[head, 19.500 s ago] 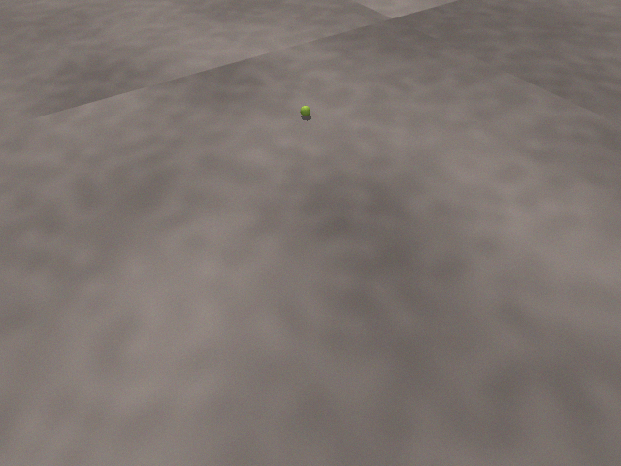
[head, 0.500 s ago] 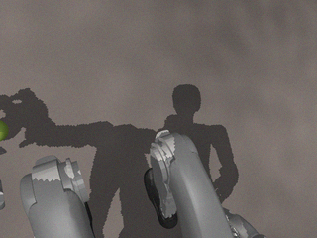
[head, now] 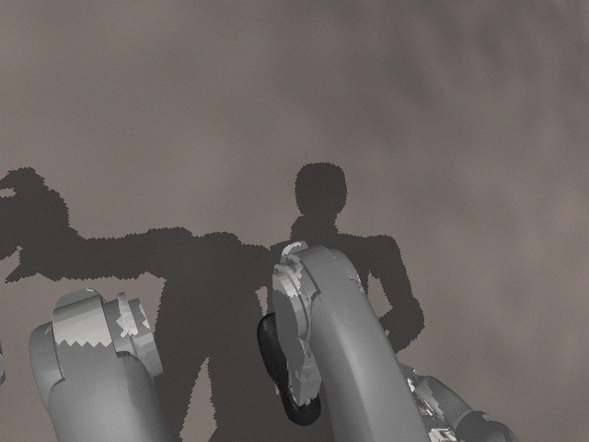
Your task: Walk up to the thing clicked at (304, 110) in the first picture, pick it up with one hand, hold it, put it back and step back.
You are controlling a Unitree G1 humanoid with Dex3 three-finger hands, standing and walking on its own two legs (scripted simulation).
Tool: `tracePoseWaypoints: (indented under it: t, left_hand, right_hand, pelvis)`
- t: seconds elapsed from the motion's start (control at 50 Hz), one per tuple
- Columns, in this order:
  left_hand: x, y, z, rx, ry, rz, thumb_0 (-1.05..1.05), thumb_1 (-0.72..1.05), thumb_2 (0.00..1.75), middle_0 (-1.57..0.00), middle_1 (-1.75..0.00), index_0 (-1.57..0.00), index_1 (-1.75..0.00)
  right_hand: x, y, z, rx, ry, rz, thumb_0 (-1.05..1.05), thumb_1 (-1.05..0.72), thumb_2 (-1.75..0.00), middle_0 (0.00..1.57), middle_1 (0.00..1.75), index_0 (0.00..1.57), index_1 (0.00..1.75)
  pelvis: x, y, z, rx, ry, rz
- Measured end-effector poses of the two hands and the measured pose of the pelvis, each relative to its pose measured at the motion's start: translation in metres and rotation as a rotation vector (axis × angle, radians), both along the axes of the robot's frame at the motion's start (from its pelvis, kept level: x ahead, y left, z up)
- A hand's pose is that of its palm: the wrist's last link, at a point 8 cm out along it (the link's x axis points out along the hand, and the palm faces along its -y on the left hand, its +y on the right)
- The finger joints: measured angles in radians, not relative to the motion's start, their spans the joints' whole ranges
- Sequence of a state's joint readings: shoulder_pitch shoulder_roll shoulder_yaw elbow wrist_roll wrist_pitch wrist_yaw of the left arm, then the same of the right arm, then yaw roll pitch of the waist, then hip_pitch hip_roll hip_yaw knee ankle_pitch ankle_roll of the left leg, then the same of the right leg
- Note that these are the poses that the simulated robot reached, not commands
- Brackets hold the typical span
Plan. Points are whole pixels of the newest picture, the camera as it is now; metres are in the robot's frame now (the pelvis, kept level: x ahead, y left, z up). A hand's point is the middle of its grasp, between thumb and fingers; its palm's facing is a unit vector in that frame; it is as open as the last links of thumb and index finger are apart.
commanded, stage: rest palm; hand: left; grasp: from above
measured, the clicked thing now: out of the picture +0.39 +0.34 -0.27
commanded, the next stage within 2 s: close in 0.14 s
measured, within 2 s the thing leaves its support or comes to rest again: neither
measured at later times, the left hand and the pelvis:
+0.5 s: hand out of the picture +0.39 +0.33 -0.25, palm faces -0.41 -0.17 -0.90, open 13.3 cm; pelvis +0.00 +0.00 +0.00, yaw -1 degrees
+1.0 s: hand out of the picture +0.38 +0.34 -0.25, palm faces -0.44 -0.18 -0.88, open 11.6 cm; pelvis +0.00 +0.00 +0.00, yaw -1 degrees
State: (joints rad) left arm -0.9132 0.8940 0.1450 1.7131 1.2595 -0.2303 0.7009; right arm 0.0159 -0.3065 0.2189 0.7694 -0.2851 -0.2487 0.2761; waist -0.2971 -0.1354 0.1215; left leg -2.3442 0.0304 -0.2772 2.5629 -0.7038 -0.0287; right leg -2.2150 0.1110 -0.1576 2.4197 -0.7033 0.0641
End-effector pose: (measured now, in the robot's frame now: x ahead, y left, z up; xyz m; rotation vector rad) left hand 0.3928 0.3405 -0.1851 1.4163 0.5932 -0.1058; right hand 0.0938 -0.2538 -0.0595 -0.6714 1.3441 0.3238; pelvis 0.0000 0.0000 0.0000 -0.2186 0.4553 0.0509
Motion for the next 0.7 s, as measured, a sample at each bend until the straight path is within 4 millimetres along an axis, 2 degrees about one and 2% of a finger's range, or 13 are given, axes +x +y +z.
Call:
tracePoseWaypoints:
  t: [0.14, 0.36, 0.52, 0.7]
  left_hand:
    - [-0.003, 0.003, -0.004, -0.007, 0.023, 0.016, 0.0, -0.48, 0.94, -0.08, -1.03, -0.09, -1.01]
    - [-0.002, 0.0, -0.007, -0.01, 0.011, -0.013, 0.0, -0.44, 0.91, -0.1, -1.03, -0.11, -1.01]
    - [0.003, -0.006, -0.006, -0.008, -0.015, -0.02, 0.0, -0.34, 0.85, -0.15, -1.01, -0.18, -0.98]
    - [0.002, 0.001, -0.006, 0.008, 0.004, 0.021, 0.0, -0.26, 0.78, -0.2, -0.97, -0.24, -0.93]
  right_hand:
    - [-0.007, 0.005, -0.001, 0.026, 0.014, 0.007, 0.0, -0.9, -0.9, 0.2, 0.3, 0.2, 0.3]
    - [-0.019, 0.001, 0.004, 0.012, 0.052, 0.009, 0.0, -0.9, -0.9, 0.2, 0.3, 0.2, 0.3]
    - [-0.017, -0.002, 0.01, 0.004, 0.032, 0.021, 0.0, -0.89, -0.9, 0.2, 0.3, 0.2, 0.3]
    - [-0.014, -0.002, 0.011, 0.014, 0.005, 0.026, 0.0, -0.89, -0.9, 0.2, 0.3, 0.2, 0.3]
  pelvis:
    - [-0.001, 0.0, 0.0, -0.001, -0.009, 0.0]
    - [-0.001, 0.0, 0.0, -0.005, -0.019, -0.006]
    - [-0.003, 0.001, 0.0, -0.011, -0.027, -0.01]
    - [-0.004, 0.001, -0.001, -0.011, -0.033, -0.01]
